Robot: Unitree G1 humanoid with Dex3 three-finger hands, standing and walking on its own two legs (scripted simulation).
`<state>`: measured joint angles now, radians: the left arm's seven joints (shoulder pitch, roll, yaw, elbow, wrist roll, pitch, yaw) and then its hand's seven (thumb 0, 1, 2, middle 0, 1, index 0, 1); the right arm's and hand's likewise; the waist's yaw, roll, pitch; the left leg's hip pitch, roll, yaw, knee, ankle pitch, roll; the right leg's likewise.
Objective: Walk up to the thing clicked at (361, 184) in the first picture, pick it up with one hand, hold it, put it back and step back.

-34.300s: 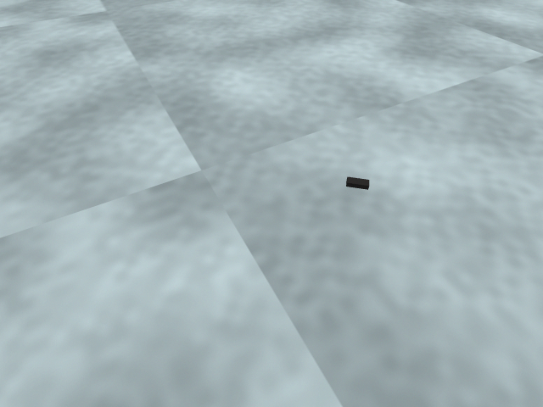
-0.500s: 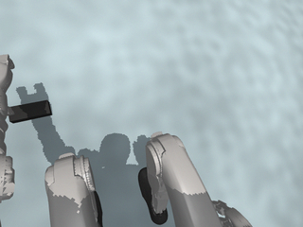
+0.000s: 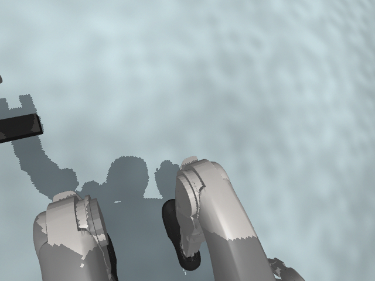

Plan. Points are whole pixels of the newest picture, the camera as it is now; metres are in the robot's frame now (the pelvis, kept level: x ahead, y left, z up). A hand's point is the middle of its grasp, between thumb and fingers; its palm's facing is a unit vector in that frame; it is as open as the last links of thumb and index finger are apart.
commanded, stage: home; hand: left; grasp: from above
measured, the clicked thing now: (12, 129) +0.51 +0.29 -0.31
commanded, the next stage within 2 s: none
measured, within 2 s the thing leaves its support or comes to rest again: neither
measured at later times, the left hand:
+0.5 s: hand out of the picture +0.39 +0.28 +0.00, palm faces -0.26 -0.66 -0.70, open 7.8 cm
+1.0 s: hand out of the picture +0.28 +0.23 +0.21, palm faces +0.17 -0.95 -0.24, open 7.4 cm
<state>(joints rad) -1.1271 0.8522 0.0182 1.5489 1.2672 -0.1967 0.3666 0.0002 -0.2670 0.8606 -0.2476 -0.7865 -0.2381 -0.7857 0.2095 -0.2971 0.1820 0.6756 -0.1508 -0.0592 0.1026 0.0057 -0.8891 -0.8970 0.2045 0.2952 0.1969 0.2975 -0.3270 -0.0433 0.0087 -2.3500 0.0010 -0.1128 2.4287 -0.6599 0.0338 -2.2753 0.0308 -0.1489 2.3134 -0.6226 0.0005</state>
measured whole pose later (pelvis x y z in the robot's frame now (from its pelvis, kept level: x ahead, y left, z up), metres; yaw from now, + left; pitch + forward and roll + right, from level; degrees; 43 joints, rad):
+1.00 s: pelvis +0.05 +0.00 +0.31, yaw +9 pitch +22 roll -4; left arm 0.05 0.28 0.06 0.28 -0.03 0.33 0.09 0.01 0.90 0.90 -0.21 -0.30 -0.20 -0.30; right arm 0.16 -0.21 0.07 0.56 0.05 -0.10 -0.09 0.01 -0.90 -0.90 0.21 0.30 0.20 0.30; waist -0.07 0.02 -0.19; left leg -1.23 -0.01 -0.07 1.42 -0.58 0.01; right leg -1.18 0.04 -0.07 1.35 -0.56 -0.01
